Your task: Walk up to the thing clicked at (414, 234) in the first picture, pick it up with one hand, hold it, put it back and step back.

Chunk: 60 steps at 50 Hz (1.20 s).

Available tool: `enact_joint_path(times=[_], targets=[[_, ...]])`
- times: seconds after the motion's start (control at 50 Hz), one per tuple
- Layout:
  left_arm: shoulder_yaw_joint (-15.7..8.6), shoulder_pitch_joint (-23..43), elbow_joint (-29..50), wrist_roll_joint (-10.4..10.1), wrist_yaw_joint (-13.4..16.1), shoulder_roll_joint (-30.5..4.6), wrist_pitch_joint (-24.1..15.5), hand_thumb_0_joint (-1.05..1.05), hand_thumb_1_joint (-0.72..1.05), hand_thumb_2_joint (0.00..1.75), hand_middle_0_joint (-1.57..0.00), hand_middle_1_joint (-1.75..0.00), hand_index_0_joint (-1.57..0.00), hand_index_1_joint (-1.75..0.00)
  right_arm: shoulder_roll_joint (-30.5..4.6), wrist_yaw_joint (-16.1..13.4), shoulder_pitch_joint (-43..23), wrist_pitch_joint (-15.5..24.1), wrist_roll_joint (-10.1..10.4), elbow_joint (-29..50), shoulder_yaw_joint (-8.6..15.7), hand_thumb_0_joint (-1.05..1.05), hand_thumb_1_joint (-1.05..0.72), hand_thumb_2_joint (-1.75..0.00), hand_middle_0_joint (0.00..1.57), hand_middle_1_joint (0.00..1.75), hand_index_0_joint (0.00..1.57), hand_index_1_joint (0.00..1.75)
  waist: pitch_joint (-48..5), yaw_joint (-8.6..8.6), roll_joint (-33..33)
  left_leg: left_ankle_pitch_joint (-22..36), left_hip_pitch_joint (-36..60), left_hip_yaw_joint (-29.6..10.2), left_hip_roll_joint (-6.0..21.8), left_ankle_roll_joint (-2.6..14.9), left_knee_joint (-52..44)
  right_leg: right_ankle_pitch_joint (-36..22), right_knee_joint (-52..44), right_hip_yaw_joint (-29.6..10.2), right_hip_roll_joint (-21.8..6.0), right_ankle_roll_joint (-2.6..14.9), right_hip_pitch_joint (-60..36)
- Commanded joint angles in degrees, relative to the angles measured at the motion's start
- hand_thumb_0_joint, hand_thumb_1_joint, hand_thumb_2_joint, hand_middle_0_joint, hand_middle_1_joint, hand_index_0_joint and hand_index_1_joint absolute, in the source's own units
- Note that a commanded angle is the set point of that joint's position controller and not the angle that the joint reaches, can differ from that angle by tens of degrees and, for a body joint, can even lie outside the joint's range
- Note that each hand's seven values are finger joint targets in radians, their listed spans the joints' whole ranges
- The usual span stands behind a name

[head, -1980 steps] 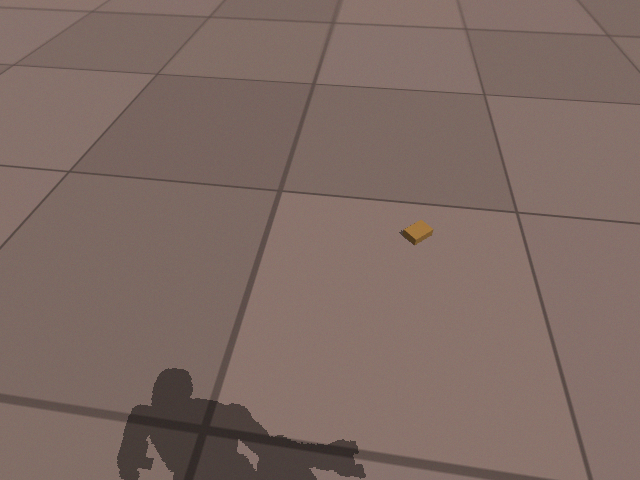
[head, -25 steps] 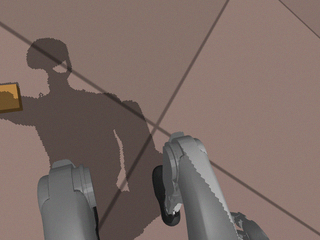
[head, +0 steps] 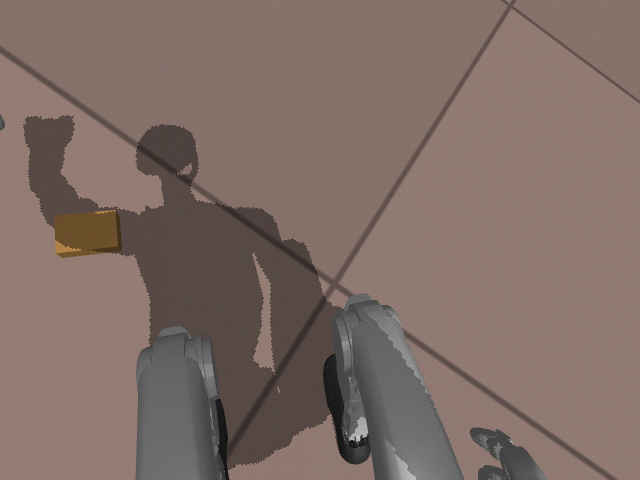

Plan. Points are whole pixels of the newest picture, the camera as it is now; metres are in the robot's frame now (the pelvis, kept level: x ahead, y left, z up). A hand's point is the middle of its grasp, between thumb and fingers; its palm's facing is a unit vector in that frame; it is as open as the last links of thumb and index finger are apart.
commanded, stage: go down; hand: left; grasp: from above
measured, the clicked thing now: (89, 233) +0.53 +0.31 -0.42
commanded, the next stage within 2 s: approach in 2.00 s
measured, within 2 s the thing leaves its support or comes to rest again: neither
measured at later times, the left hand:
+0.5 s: hand out of the picture +0.49 +0.35 +0.00, palm faces -0.44 -0.05 -0.90, open 13.0 cm
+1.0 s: hand out of the picture +0.49 +0.35 +0.03, palm faces -0.43 -0.05 -0.90, open 13.6 cm
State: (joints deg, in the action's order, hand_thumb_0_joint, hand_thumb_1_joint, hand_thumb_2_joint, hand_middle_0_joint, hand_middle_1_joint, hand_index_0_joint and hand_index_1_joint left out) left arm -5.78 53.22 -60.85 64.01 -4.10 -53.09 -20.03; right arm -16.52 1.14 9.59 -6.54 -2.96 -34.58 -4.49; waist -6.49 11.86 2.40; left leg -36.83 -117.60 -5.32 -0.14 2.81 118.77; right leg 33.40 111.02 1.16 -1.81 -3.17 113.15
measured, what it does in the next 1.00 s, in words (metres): rises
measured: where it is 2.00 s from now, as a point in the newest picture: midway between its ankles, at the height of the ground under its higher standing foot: (283, 447)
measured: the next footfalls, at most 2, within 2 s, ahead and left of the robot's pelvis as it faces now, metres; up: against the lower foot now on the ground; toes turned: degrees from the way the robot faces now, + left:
none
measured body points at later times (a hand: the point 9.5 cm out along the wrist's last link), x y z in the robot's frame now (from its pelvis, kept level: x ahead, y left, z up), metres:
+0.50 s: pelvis +0.00 -0.01 +0.04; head +0.21 +0.05 +0.44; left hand +0.51 +0.35 +0.05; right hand +0.06 -0.28 -0.06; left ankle +0.08 +0.10 -0.40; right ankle +0.12 -0.17 -0.40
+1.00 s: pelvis +0.01 -0.01 +0.07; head +0.21 +0.05 +0.46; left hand +0.50 +0.35 +0.08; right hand +0.08 -0.29 -0.05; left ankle +0.08 +0.10 -0.40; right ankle +0.12 -0.17 -0.40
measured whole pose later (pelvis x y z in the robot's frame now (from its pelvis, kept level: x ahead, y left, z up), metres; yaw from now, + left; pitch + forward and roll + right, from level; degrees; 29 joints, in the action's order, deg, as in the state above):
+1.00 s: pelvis +0.01 -0.01 +0.07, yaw +1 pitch +34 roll -8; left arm -7.2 54.4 -66.5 65.2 -3.2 -54.8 -22.3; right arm -15.3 0.3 9.9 -6.0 -2.5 -38.1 -4.2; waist -7.2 11.8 2.5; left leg -35.3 -105.1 -5.8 1.1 0.8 106.3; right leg 31.3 99.3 2.1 -1.1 -3.5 101.8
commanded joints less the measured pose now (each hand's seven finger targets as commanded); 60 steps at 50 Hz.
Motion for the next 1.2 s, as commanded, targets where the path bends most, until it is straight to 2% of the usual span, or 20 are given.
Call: enact_joint_path(times=[0.0, 0.02, 0.06, 0.08, 0.12, 0.16, 0.18, 0.32, 0.42, 0.5, 0.56, 0.62, 0.7, 0.82, 0.9, 0.98, 1.02, 1.04, 1.12, 1.18], targets=[[-4.0, 19.1, 7.8, -0.8, 3.0, -16.5, -0.2, 0.0, -0.21, 0.73, -0.33, -0.75, -0.34, -0.75, -12.9, -0.8, 10.9, 0.5, 0.1, 0.5, 4.6, 0.0, -0.91, -0.9, 0.2, 0.3, 0.2, 0.3, -34.8, 0.82, 18.3, 7.1, 36.1, -3.5, 0.8, -1.59, -21.5, -7.3, -8.9, 4.9, 1.9, 4.77, -12.7], [-4.5, 19.4, 8.2, -0.7, 3.1, -17.5, -0.2, 0.0, -0.23, 0.75, -0.32, -0.76, -0.32, -0.75, -13.2, -0.9, 10.6, 0.6, 0.1, 0.4, 4.7, 0.0, -0.9, -0.9, 0.2, 0.3, 0.2, 0.3, -34.6, 0.53, 18.2, 5.7, 36.9, -4.5, 0.9, -1.71, -22.7, -6.6, -9.0, 5.1, 1.9, 4.72, -12.6], [-3.8, 21.8, 9.2, -0.2, 3.1, -17.2, -0.3, 0.0, -0.25, 0.76, -0.31, -0.78, -0.31, -0.77, -12.5, -1.1, 10.9, 0.7, 0.1, 0.6, 4.5, 0.0, -0.91, -0.9, 0.2, 0.3, 0.2, 0.3, -35.8, 1.58, 17.6, 3.9, 36.4, -2.8, 1.0, -1.29, -22.8, -6.2, -10.8, 4.8, 2.2, 4.64, -15.2], [-4.3, 21.2, 7.9, -0.4, 3.3, -17.3, -0.2, 0.0, -0.25, 0.76, -0.3, -0.78, -0.31, -0.78, -12.6, -1.2, 11.1, 0.8, 0.2, 0.1, 4.5, 0.0, -0.91, -0.9, 0.2, 0.3, 0.2, 0.3, -35.2, 1.26, 16.7, 3.1, 35.9, -3.1, 0.8, -1.28, -23.4, -5.9, -11.2, 4.7, 2.1, 4.57, -15.7], [-4.4, 20.7, 8.4, -0.9, 3.1, -17.5, -0.2, 0.0, -0.27, 0.78, -0.3, -0.79, -0.3, -0.79, -12.2, -1.2, 10.9, 1.0, 0.1, 0.3, 4.4, 0.0, -0.91, -0.9, 0.2, 0.3, 0.2, 0.3, -36.3, 1.12, 16.3, 5.0, 36.3, -1.5, 0.7, -0.95, -22.7, -6.8, -12.6, 4.3, 2.1, 4.53, -17.5], [-5.4, 20.6, 7.8, -0.5, 3.1, -19.4, -0.3, 0.0, -0.29, 0.8, -0.29, -0.79, -0.28, -0.79, -12.5, -1.4, 10.8, 1.1, 0.2, -0.1, 4.5, 0.0, -0.91, -0.9, 0.2, 0.3, 0.2, 0.3, -37.5, 0.48, 16.6, 7.1, 37.6, -2.2, 0.6, -1.15, -23.1, -8.0, -12.4, 4.3, 2.1, 4.67, -18.1], [-4.8, 20.2, 8.0, -0.7, 2.8, -18.4, -0.3, 0.0, -0.3, 0.8, -0.28, -0.79, -0.28, -0.8, -12.1, -1.2, 11.0, 1.1, 0.3, 0.1, 4.3, 0.0, -0.91, -0.9, 0.2, 0.3, 0.2, 0.3, -37.7, 0.6, 16.8, 8.6, 38.8, -2.0, 0.7, -1.16, -23.2, -8.6, -12.9, 4.3, 2.2, 4.64, -18.6], [-5.8, 19.2, 6.0, -1.0, 2.3, -19.9, -0.9, 0.0, -0.34, 0.83, -0.24, -0.84, -0.24, -0.84, -12.0, -1.5, 10.8, 1.1, 0.4, -0.5, 4.4, 0.0, -0.91, -0.9, 0.2, 0.3, 0.2, 0.3, -35.7, 0.07, 15.2, 5.9, 37.7, -1.7, 0.9, -1.09, -25.7, -7.2, -15.1, 4.2, 2.3, 4.73, -21.0], [-6.4, 18.7, 5.7, -1.2, 2.3, -20.5, -1.6, 0.0, -0.36, 0.84, -0.23, -0.85, -0.23, -0.85, -11.7, -1.5, 11.7, 1.0, 0.2, -1.0, 4.3, 0.0, -0.91, -0.9, 0.2, 0.3, 0.2, 0.3, -37.8, -0.09, 14.6, 11.8, 39.6, -0.3, 0.7, -1.03, -24.3, -10.1, -16.6, 3.9, 2.3, 4.84, -23.3], [-5.9, 20.3, 6.0, -0.9, 2.0, -20.7, -2.5, 0.0, -0.38, 0.84, -0.21, -0.89, -0.21, -0.88, -11.3, -1.4, 11.5, 1.0, 0.1, -1.0, 4.4, 0.0, -0.92, -0.9, 0.2, 0.3, 0.2, 0.3, -36.9, 0.31, 14.8, 9.5, 38.8, 0.5, 0.8, -0.79, -24.9, -9.1, -17.9, 3.7, 2.5, 4.77, -24.4], [-6.5, 19.9, 5.4, -0.6, 2.4, -21.7, -2.8, 0.0, -0.39, 0.85, -0.2, -0.89, -0.2, -0.89, -11.4, -1.5, 11.0, 1.0, 0.2, -0.8, 4.5, 0.0, -0.92, -0.9, 0.2, 0.3, 0.2, 0.3, -35.9, -0.36, 14.1, 5.7, 37.6, 0.9, 0.7, -0.73, -26.2, -7.0, -19.0, 3.6, 2.4, 4.67, -25.9], [-5.6, 20.3, 5.1, -0.4, 2.5, -20.3, -3.0, 0.0, -0.4, 0.86, -0.19, -0.9, -0.2, -0.9, -11.6, -1.6, 10.8, 1.0, 0.2, -1.3, 4.6, 0.0, -0.92, -0.9, 0.2, 0.3, 0.2, 0.3, -35.7, 0.34, 15.6, 7.0, 40.0, -0.1, 1.2, -1.11, -26.8, -7.6, -18.6, 3.9, 2.5, 4.81, -23.9], [-6.3, 21.2, 5.8, -0.1, 2.9, -22.1, -3.1, 0.0, -0.42, 0.88, -0.19, -0.89, -0.19, -0.89, -11.7, -1.7, 10.6, 0.9, 0.3, -1.7, 4.7, 0.0, -0.92, -0.9, 0.2, 0.3, 0.2, 0.3, -37.6, -0.08, 16.3, 8.5, 41.9, -0.3, 1.2, -1.21, -27.4, -8.3, -19.2, 3.9, 2.4, 4.85, -24.7], [-5.8, 20.8, 4.6, -0.4, 3.4, -20.9, -2.7, 0.0, -0.44, 0.9, -0.18, -0.9, -0.17, -0.91, -11.5, -1.6, 10.5, 1.0, 0.3, -1.9, 4.8, 0.0, -0.92, -0.9, 0.2, 0.3, 0.2, 0.3, -36.4, 0.09, 15.9, 8.6, 43.0, -0.9, 1.3, -1.37, -28.8, -8.3, -20.0, 4.1, 2.4, 4.86, -25.2], [-6.2, 21.5, 5.0, -0.3, 3.3, -21.9, -2.5, 0.0, -0.44, 0.89, -0.17, -0.91, -0.17, -0.91, -11.3, -1.5, 10.5, 0.8, 0.3, -2.1, 4.9, 0.0, -0.92, -0.9, 0.2, 0.3, 0.2, 0.3, -38.2, -0.23, 15.8, 9.9, 44.0, -0.2, 1.3, -1.24, -28.4, -9.0, -20.9, 3.7, 2.5, 4.89, -26.4], [-5.7, 20.3, 4.6, -0.2, 3.5, -21.0, -2.3, 0.0, -0.46, 0.9, -0.17, -0.92, -0.16, -0.93, -11.0, -1.5, 10.8, 0.7, 0.3, -2.2, 4.6, 0.0, -0.92, -0.9, 0.2, 0.3, 0.2, 0.3, -37.7, -0.25, 14.8, 12.1, 43.9, 0.5, 1.0, -1.11, -28.0, -10.1, -21.8, 3.6, 2.6, 4.99, -27.4], [-5.0, 20.3, 3.9, -0.3, 3.3, -20.2, -2.3, 0.0, -0.46, 0.9, -0.16, -0.93, -0.16, -0.93, -10.9, -1.4, 10.7, 0.8, 0.3, -2.3, 4.6, 0.0, -0.92, -0.9, 0.2, 0.3, 0.2, 0.3, -36.3, 0.36, 15.0, 11.3, 43.1, 0.5, 1.1, -1.13, -28.5, -9.8, -22.1, 3.7, 2.7, 4.97, -27.7], [-5.5, 20.1, 4.1, -0.3, 3.3, -20.9, -2.3, 0.0, -0.46, 0.9, -0.16, -0.92, -0.16, -0.93, -11.0, -1.4, 10.6, 0.7, 0.3, -2.3, 4.6, 0.0, -0.92, -0.9, 0.2, 0.3, 0.2, 0.3, -36.5, -0.23, 14.7, 11.0, 43.6, 0.3, 1.2, -1.13, -28.8, -9.4, -22.4, 3.6, 2.6, 4.97, -27.6], [-5.1, 20.1, 3.6, -0.2, 3.3, -20.3, -2.5, 0.0, -0.46, 0.9, -0.17, -0.92, -0.17, -0.92, -10.9, -1.5, 10.3, 0.8, 0.5, -1.8, 4.6, 0.0, -0.92, -0.9, 0.2, 0.3, 0.2, 0.3, -34.9, 0.12, 15.4, 7.5, 43.7, -0.8, 1.5, -1.41, -30.9, -7.6, -22.3, 3.9, 2.7, 4.93, -27.2], [-5.6, 21.0, 4.3, -0.2, 3.6, -21.4, -2.6, 0.0, -0.46, 0.9, -0.17, -0.91, -0.17, -0.91, -11.0, -1.6, 10.3, 0.8, 0.5, -2.0, 4.5, 0.0, -0.92, -0.9, 0.2, 0.3, 0.2, 0.3, -37.1, -0.1, 16.1, 9.2, 45.5, -0.6, 1.5, -1.46, -30.6, -8.7, -22.3, 3.7, 2.7, 5.01, -27.7]])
